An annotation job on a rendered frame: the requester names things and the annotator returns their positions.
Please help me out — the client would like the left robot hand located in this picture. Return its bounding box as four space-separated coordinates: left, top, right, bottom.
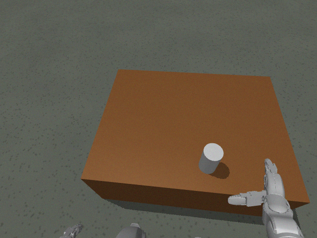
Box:
60 224 83 238

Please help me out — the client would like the right robot hand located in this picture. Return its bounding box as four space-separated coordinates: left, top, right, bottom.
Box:
228 158 285 207

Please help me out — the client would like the right robot arm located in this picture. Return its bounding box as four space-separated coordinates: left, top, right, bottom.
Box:
262 194 304 238

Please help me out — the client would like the can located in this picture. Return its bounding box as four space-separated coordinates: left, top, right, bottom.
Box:
199 143 223 174

